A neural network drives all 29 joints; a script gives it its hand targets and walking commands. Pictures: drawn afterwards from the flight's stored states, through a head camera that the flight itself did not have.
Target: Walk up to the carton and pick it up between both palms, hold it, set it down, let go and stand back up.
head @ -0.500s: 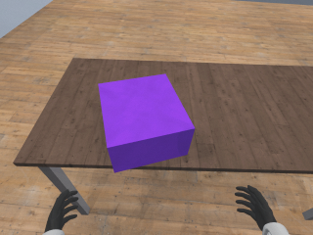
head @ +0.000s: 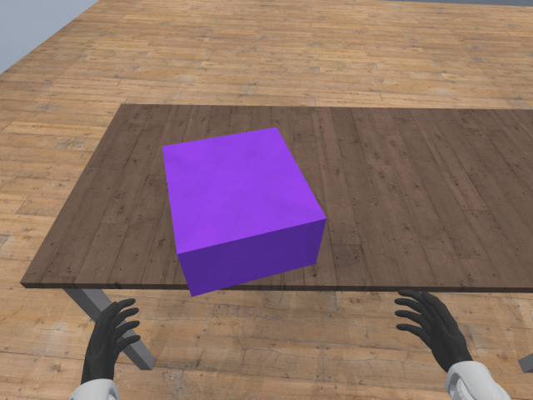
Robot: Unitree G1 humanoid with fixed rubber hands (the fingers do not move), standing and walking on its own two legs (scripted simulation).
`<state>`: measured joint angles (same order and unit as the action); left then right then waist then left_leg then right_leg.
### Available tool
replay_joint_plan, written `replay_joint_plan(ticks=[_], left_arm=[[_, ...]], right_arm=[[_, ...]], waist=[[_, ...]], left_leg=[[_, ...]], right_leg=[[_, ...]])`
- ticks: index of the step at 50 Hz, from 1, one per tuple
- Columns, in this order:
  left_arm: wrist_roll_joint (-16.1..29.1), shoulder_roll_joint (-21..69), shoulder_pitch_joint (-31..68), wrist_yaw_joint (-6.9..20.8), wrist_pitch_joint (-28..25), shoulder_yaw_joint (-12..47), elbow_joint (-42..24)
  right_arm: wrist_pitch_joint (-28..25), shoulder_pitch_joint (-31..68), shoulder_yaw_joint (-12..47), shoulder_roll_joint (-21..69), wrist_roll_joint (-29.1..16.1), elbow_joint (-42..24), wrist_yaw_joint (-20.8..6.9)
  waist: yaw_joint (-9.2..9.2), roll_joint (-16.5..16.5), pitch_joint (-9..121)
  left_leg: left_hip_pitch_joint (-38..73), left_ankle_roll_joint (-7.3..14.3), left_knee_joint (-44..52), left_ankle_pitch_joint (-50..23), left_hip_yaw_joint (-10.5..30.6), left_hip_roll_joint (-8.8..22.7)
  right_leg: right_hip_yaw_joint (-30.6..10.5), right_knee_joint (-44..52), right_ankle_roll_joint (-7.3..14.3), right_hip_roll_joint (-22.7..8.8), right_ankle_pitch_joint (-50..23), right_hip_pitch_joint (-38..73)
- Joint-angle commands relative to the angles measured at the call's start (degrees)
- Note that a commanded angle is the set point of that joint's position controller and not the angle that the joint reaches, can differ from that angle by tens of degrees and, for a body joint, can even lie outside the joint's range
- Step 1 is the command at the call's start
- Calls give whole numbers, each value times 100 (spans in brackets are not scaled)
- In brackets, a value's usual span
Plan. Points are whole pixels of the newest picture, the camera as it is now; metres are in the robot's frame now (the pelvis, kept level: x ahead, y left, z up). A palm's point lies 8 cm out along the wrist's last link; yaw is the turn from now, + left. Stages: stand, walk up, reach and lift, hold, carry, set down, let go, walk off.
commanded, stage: reach and lift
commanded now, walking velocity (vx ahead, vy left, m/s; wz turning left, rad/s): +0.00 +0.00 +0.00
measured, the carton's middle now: (237, 204) +0.47 +0.07 -0.01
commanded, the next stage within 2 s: none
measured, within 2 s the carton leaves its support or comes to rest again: neither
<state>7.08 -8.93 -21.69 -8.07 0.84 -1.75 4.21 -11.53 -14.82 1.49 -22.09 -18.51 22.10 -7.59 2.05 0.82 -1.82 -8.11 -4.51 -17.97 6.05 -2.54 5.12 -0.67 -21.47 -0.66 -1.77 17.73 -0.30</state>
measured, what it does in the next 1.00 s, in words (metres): stands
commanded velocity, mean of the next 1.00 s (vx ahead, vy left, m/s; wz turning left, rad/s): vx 0.00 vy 0.00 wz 0.00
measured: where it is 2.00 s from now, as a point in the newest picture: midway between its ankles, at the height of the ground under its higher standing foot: outside the picture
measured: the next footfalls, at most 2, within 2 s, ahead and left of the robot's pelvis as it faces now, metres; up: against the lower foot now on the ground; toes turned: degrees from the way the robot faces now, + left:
none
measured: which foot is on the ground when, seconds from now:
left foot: down 0.00-1.00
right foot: down 0.00-1.00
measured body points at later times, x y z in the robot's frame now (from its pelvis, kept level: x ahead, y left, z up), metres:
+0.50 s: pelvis -0.01 +0.00 +0.00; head -0.02 +0.00 +0.45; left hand +0.22 +0.23 +0.02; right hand +0.27 -0.23 +0.02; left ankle +0.04 +0.17 -0.74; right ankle -0.06 -0.13 -0.74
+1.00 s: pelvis -0.02 -0.01 +0.00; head +0.01 +0.00 +0.45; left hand +0.27 +0.24 +0.05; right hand +0.34 -0.21 +0.05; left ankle +0.04 +0.17 -0.74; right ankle -0.06 -0.13 -0.74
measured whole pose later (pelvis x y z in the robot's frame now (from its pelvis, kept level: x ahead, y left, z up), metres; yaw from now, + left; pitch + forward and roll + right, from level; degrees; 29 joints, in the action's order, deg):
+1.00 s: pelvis -0.02 -0.01 +0.00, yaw -1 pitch +1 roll +0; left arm 9.1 -8.9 4.6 -7.3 17.0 -7.4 4.1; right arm -0.3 15.8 5.4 -24.1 -21.2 27.8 -2.9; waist 4.8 0.4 -1.9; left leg -14.4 -5.0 -17.5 3.6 -2.5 6.8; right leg -1.1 -22.7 -0.2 0.1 15.8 -7.7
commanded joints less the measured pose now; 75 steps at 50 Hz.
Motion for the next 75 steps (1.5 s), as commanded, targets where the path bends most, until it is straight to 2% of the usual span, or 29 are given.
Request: replay_joint_plan(ticks=[1,6,8,14,16,20,21,25,27,28,30,32,37,45,46,50,52,55,58,60,62,64,66,67,68,69,70,72,75], left_arm=[[28,-470,842,-124,-384,-188,-1163],[3,-455,1098,-165,-480,-314,-1217],[-14,-442,1423,-219,-459,-270,-1320],[-14,-359,1738,-287,-226,-183,-1257],[164,-423,2054,-288,-109,-132,-1556],[0,-358,2105,-218,253,-334,-805],[27,-313,1947,-254,365,-349,-1462],[201,-424,2521,-173,583,-390,-1408],[114,-318,2788,-206,640,-328,-1669],[41,-442,2680,-209,742,-502,-1753],[40,-501,2938,-64,864,-565,-1236],[-14,-558,3218,-60,903,-714,-1598],[173,-330,2904,13,1030,-637,-1676],[118,-627,4074,68,1137,-801,-1682],[227,-702,4052,83,1174,-840,-1496],[238,-765,4516,1,1362,-725,-1794],[252,-571,4630,58,1518,-637,-1466],[68,-710,4984,87,1704,-984,-886],[187,-743,5115,114,1687,-997,-1015],[2,-739,5432,136,1791,-1038,-697],[64,-738,5699,163,1928,-932,-236],[135,-831,6232,25,1842,-877,-948],[199,-764,6331,-46,1866,-792,-521],[214,-900,6710,-23,1834,-843,-436],[347,-848,6833,-27,1826,-666,-574],[363,-1102,7154,-90,1777,-784,-664],[380,-927,6568,-92,1842,-725,-501],[254,-1144,7357,11,1921,-825,-14],[406,-1005,7165,4,1905,-787,236]], right_arm=[[-413,998,-272,-1039,-259,-1053,-65],[-492,1232,-199,-1107,-243,-1225,2],[-472,1380,-169,-1053,-341,-1076,7],[-402,1987,-220,-1143,-330,-984,16],[-316,2381,-476,-1338,-329,-1266,68],[96,2119,-162,-933,-111,-855,187],[105,2354,-300,-1134,-202,-1085,152],[298,2965,-322,-1329,-167,-947,202],[290,3137,-436,-1422,-227,-776,193],[362,3052,-337,-1406,-333,-736,182],[455,3298,-117,-1110,-284,-785,330],[481,3801,-129,-1258,-369,-780,302],[474,3846,-175,-1394,-353,-994,403],[666,4804,-99,-1337,-347,-979,477],[716,4902,-153,-1379,-329,-771,479],[804,5479,-230,-1558,-407,-441,450],[798,5596,-239,-1619,-415,-419,482],[1015,6015,-27,-1504,-367,48,523],[1005,6325,15,-1526,-429,-18,546],[1096,6627,71,-1634,-397,477,516],[1208,6871,1,-1758,-377,1031,484],[1120,7379,-146,-1567,-433,415,445],[1222,7460,-87,-1709,-494,939,348],[1171,7861,23,-1668,-471,669,373],[1194,7780,-267,-1921,-344,1060,355],[1161,8251,-142,-1857,-441,510,390],[1222,7762,-157,-1963,-429,1155,358],[1299,8347,227,-1699,-398,1009,472],[1319,8368,60,-1909,-556,1562,441]], waist=[[91,219,608],[237,447,742],[226,47,932],[227,-22,904],[35,-47,1261],[211,373,723],[166,194,1192],[75,307,1254],[63,-146,1496],[212,-31,1499],[130,368,1340],[324,123,1584],[73,267,2030],[341,68,2169],[287,367,2094],[303,-125,2634],[95,-32,2624],[395,244,2468],[431,373,2919],[595,98,2588],[423,219,2394],[569,-50,3283],[491,-186,3338],[674,-8,3445],[341,-64,3493],[618,-130,3924],[460,-24,3688],[639,124,3489],[491,144,3725]], left_leg=[[1734,298,-368,-1322,-56,-678],[1533,385,-307,-1040,-92,-664],[1589,310,-350,-1234,-101,-657],[1775,273,-345,-1175,-55,-677],[1846,270,-403,-944,-17,-656],[1333,438,-165,-228,-64,-672],[1666,354,-165,-791,-93,-694],[1819,321,-254,-1115,-32,-639],[2012,184,-289,-1373,-5,-656],[2151,204,-361,-1628,41,-609],[1728,319,-312,-1434,-24,-666],[1778,278,-280,-1533,-25,-724],[1858,273,-378,-1929,-70,-704],[1846,298,-358,-1458,-121,-697],[1751,327,-364,-1340,-45,-639],[1957,185,-494,-2018,-65,-641],[1878,194,-497,-1847,-47,-618],[1764,300,-460,-1653,-80,-583],[1517,281,-439,-1860,-151,-626],[1422,252,-420,-1742,-174,-612],[1474,250,-369,-1433,-109,-564],[1698,165,-476,-1557,-109,-548],[1660,150,-556,-1510,-71,-533],[1521,184,-608,-1584,-95,-542],[1532,162,-592,-1440,-75,-529],[1533,132,-684,-1693,-99,-553],[1609,122,-718,-1825,-78,-528],[1189,195,-645,-1647,-147,-585],[1251,82,-718,-2163,-145,-543]], right_leg=[[-11,686,183,451,-1405,-2056],[9,540,152,454,-1355,-1992],[-28,553,236,450,-1244,-2075],[48,654,201,472,-974,-2239],[29,569,233,482,-872,-2347],[-81,697,134,400,-579,-2188],[41,626,164,450,-1030,-2114],[65,609,166,546,-1341,-2141],[120,588,153,560,-1315,-2108],[157,564,169,579,-1457,-2202],[-37,589,48,502,-1863,-1790],[6,445,21,501,-1935,-1814],[137,445,-36,523,-2649,-1619],[81,457,-51,535,-2146,-1755],[127,466,-66,566,-1965,-1719],[169,367,-25,606,-2383,-1861],[207,457,-23,655,-2283,-1838],[158,464,-66,612,-2177,-1924],[155,316,-140,641,-2722,-1445],[161,353,-93,663,-2392,-1434],[201,431,-75,668,-1901,-1747],[208,353,-49,685,-1605,-1751],[260,403,37,720,-1516,-1990],[185,349,-20,664,-1707,-1864],[300,333,-29,696,-1645,-2099],[286,248,-59,705,-1824,-1917],[351,279,-99,706,-1914,-2040],[226,271,-150,651,-2159,-1716],[259,148,-113,746,-2728,-1773]])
